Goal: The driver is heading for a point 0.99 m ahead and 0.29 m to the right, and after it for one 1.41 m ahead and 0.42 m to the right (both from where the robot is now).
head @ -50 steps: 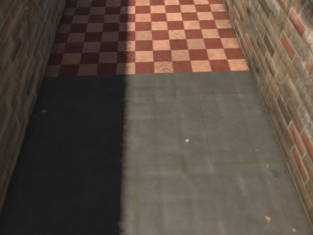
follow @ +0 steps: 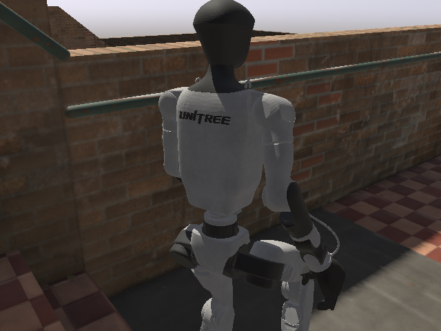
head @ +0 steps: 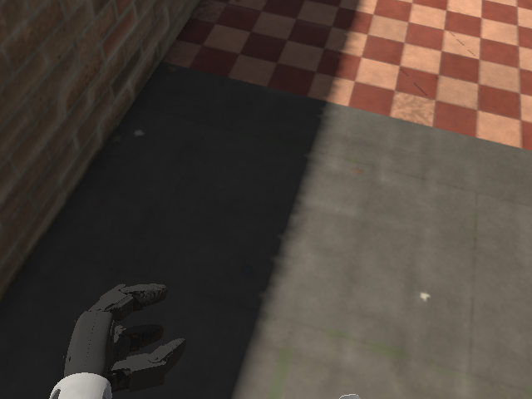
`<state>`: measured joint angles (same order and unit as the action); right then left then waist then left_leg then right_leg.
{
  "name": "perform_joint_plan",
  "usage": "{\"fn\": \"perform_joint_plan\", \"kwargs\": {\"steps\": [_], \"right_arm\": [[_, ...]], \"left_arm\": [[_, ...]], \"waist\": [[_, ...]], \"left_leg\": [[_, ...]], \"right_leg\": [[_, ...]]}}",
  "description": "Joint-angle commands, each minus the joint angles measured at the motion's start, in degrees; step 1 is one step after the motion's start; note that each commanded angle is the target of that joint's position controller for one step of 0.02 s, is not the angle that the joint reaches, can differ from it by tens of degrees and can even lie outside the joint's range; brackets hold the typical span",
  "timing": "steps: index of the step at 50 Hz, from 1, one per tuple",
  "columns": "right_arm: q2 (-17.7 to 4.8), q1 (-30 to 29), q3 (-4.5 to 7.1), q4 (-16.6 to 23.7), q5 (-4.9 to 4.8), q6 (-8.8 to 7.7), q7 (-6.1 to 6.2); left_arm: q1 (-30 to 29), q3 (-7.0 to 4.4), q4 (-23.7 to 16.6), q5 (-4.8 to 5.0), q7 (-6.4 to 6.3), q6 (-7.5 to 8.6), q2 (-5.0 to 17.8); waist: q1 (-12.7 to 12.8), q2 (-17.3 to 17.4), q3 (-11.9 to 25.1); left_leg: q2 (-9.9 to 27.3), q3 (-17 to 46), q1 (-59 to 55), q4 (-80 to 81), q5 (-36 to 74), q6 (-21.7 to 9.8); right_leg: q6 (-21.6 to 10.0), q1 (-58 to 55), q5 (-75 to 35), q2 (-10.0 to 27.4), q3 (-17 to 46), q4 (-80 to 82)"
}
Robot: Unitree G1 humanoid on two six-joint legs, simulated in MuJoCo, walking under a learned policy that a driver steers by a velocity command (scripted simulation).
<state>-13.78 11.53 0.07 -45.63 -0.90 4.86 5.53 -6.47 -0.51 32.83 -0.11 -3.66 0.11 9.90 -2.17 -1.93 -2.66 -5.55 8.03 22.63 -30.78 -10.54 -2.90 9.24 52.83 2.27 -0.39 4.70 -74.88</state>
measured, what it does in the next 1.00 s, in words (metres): walks ahead, turning right: right foot, then left foot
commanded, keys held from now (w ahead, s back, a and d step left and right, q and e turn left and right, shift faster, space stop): e+shift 0.06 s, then w+e+shift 0.54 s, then w+q+shift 0.32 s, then q+shift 0.08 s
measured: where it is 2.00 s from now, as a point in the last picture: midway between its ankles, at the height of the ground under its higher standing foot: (403, 181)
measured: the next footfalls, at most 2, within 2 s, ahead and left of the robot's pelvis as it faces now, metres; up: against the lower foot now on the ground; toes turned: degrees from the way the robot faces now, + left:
right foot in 0.32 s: +0.14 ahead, -0.18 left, +0.00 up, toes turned -8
left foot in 0.66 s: +0.61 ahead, -0.19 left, +0.00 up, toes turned -30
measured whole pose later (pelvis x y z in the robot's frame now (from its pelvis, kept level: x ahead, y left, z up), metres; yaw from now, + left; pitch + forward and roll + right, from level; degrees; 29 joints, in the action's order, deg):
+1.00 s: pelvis +0.69 -0.35 -0.01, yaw -19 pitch +2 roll +1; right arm -15.1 34.1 4.6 -54.4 -0.4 -4.5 -0.5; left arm -6.3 0.2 32.6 -2.4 2.6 5.7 13.5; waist -8.1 0.8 -0.3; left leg -4.5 11.2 -3.8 -18.5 -23.3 -3.3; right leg 0.2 36.2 2.6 2.4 4.3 -35.4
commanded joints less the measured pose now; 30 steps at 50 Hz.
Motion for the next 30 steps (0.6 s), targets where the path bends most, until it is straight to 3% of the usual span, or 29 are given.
{"fn": "perform_joint_plan", "kwargs": {"steps": [1,2,3,4,5,7,9,11,13,14,15,16,17,18,19,20,21,22,23,25,26,28,29,30], "right_arm": [[-4.72,-0.93,0.94,2.79,0.34,-1.75,1.52],[-2.24,-0.67,0.53,1.88,0.59,-2.13,0.61],[-2.19,-0.47,1.2,1.61,0.65,-2.85,-0.6],[-2.81,0.33,1.89,1.56,1.34,-3.76,-1.86],[-4.72,0.49,2.84,2.47,1.73,-4.62,-2.98],[-10.95,3.73,5.55,3.67,0.75,-5.75,-3.61],[-10.49,10.43,6.2,2.08,-0.11,-6.77,-2.99],[-9.83,15.51,6.8,0.68,-0.34,-8.02,-2.7],[-8.96,16.72,7.22,0.48,-0.38,-8.64,-3.11],[-8.94,14.71,7.4,1.08,-0.36,-8.43,-3.47],[-9.94,7.63,7.02,2.6,4.92,-9.01,-4.46],[-8.04,-2.27,6.93,4.72,3.96,-9.36,-5.05],[-2.02,-7.33,5.22,9.0,3.5,-10.38,-6.18],[-2.61,-7.85,5.04,8.7,5.63,-11.02,-7.03],[-2.99,-10.92,4.49,8.22,5.79,-11.59,-7.9],[-2.8,-12.39,4.1,8.14,5.22,-11.92,-8.36],[-2.37,-11.47,3.73,7.85,5.05,-11.55,-8.31],[-2.38,-10.98,3.27,8.58,5.26,-10.58,-8.57],[-2.54,-11.56,2.85,9.18,5.02,-9.57,-8.63],[-3.21,-14.41,2.15,10.79,4.61,-8.16,-8.86],[-2.91,-16.27,1.74,11.9,3.9,-7.94,-8.57],[-2.35,-18.04,1.0,13.16,2.56,-8.05,-7.86],[-3.0,-16.25,1.1,12.77,2.12,-8.01,-7.33],[-5.01,-12.17,1.78,11.87,1.91,-7.86,-6.62]], "left_arm": [[7.98,-0.94,-1.73,0.6,0.89,-1.33,0.13],[8.64,-0.96,-0.51,1.02,1.8,-2.19,-0.17],[7.29,-1.71,-0.36,1.23,2.34,-2.47,1.79],[7.02,-2.34,-0.38,1.48,2.52,-2.63,3.46],[6.28,-3.01,-0.66,1.91,2.54,-2.45,5.75],[2.95,-4.1,-1.72,3.64,2.64,-0.52,9.82],[-0.12,-3.33,-1.3,4.36,3.49,1.94,7.04],[1.2,-3.18,-0.21,3.54,4.81,4.02,4.87],[2.29,-3.6,-0.01,2.76,5.88,5.51,5.39],[4.32,-3.81,0.35,2.75,6.25,5.6,5.78],[15.28,-3.07,4.37,-2.69,7.1,4.07,4.17],[33.2,-5.18,10.44,-3.26,6.9,3.85,7.62],[43.34,-7.84,12.36,-3.28,5.89,4.21,18.36],[44.91,-7.79,11.6,-1.19,5.02,3.35,19.41],[43.15,-6.97,11.61,-1.98,4.06,2.67,17.45],[42.08,-6.54,12.12,-1.99,3.44,2.41,15.9],[40.89,-5.85,12.66,-1.31,2.8,2.22,14.26],[39.89,-4.95,13.17,-0.63,2.92,2.5,12.07],[38.67,-4.55,13.41,-0.38,3.24,2.93,11.33],[36.92,-4.71,13.63,0.22,3.43,3.52,12.09],[35.61,-5.01,13.36,0.31,3.5,3.73,12.22],[35.46,-5.42,13.92,0.7,3.7,4.2,12.75],[34.57,-5.46,13.89,1.14,3.73,4.59,13.12],[34.01,-5.71,14.01,1.76,3.83,5.15,14.16]], "waist": [[4.65,7.14,14.07],[4.44,7.08,11.2],[3.75,8.74,7.25],[2.84,9.62,5.81],[1.42,10.79,3.9],[-3.01,12.36,-2.07],[-6.25,8.8,-5.22],[-6.82,9.08,-3.48],[-6.24,10.44,0.14],[-4.77,10.9,2.44],[1.63,11.28,5.23],[11.34,5.03,12.24],[14.56,-18.17,12.34],[15.23,-20.66,12.63],[14.52,-9.34,5.85],[12.82,-0.95,2.71],[9.52,2.64,0.25],[7.0,1.27,-0.62],[5.83,-2.02,-1.04],[4.51,-3.94,-1.8],[3.92,-3.95,-2.13],[3.69,-5.1,-1.64],[2.46,-5.3,-0.42],[0.42,-4.93,2.37]], "left_leg": [[15.49,7.66,-4.3,5.77,21.15,-9.67],[16.06,8.05,-1.65,7.62,13.77,-9.2],[15.84,8.87,1.66,9.42,9.42,-8.78],[16.28,10.04,2.62,12.33,-3.05,-8.28],[16.5,11.85,2.93,14.72,-17.27,-8.01],[19.07,19.61,-4.89,16.24,-33.11,-9.63],[22.31,23.42,-15.84,13.51,-34.21,-11.85],[23.94,22.62,-25.28,10.2,-28.83,-12.37],[23.92,18.92,-29.64,7.61,-17.5,-10.88],[23.27,15.72,-29.26,6.12,-10.77,-9.74],[20.02,4.74,-19.87,0.38,7.13,-6.92],[12.88,-6.76,-3.62,-17.38,23.75,-3.09],[4.35,-13.08,26.24,-40.68,-2.68,1.14],[0.44,-5.61,43.12,-46.2,-16.65,0.24],[3.8,-3.49,51.14,-50.3,-16.05,-0.49],[5.71,-3.89,50.44,-48.81,-14.6,-0.1],[7.16,-4.9,46.18,-44.2,-13.39,1.04],[7.38,-6.5,39.42,-38.83,-13.48,1.96],[6.18,-8.29,33.88,-34.5,-12.3,2.57],[3.76,-11.01,26.62,-27.24,-7.33,3.4],[2.8,-11.25,21.49,-21.35,-4.53,3.84],[1.22,-11.53,8.21,-11.52,4.12,3.68],[0.51,-11.47,0.56,-8.89,6.75,3.01],[-0.73,-11.06,-8.01,-7.52,6.52,2.22]], "right_leg": [[0.31,-20.52,-9.81,4.02,2.98,18.53],[-1.03,-24.71,-8.68,5.22,3.19,23.45],[-2.49,-28.36,-5.83,4.92,2.29,26.79],[-3.91,-30.54,-1.12,4.27,1.09,29.33],[-5.57,-30.99,5.25,3.04,-0.73,31.11],[-8.78,-19.8,16.07,0.75,-2.43,31.43],[-11.81,-8.48,20.81,1.53,-1.61,32.51],[-14.62,-1.04,24.97,2.31,-1.59,29.91],[-16.25,-0.51,27.98,2.43,-2.91,28.51],[-16.73,-4.01,27.58,1.97,-4.12,29.89],[-17.55,-23.59,24.73,-2.21,-6.63,40.66],[-18.75,-51.59,17.85,-4.89,-4.86,44.81],[-23.24,-69.37,27.92,10.52,27.62,54.17],[-27.15,-78.07,26.67,14.35,46.19,61.53],[-29.17,-80.03,22.23,15.4,41.84,58.03],[-28.48,-75.68,12.58,14.02,35.38,55.14],[-26.76,-69.13,4.08,11.89,28.73,54.84],[-25.02,-61.63,-1.25,8.71,23.58,56.6],[-23.97,-56.53,-3.24,6.06,20.59,58.8],[-24.49,-49.22,-9.81,3.47,18.2,61.85],[-24.51,-45.07,-11.0,2.5,17.02,63.05],[-23.04,-39.36,-18.13,3.1,16.71,65.74],[-21.64,-37.92,-23.99,3.82,16.84,65.16],[-19.94,-37.69,-33.62,4.01,16.62,60.81]]}}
